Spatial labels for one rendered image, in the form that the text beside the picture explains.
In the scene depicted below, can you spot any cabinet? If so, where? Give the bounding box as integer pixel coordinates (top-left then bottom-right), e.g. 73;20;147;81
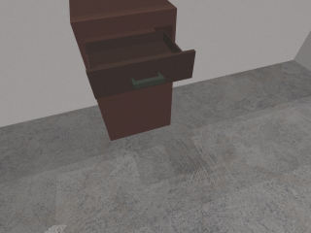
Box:
69;0;177;141

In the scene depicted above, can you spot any handle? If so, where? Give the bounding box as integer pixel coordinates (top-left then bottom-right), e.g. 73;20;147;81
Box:
131;72;165;89

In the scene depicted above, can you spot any drawer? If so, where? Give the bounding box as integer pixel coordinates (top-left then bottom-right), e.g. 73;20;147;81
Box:
85;30;196;99

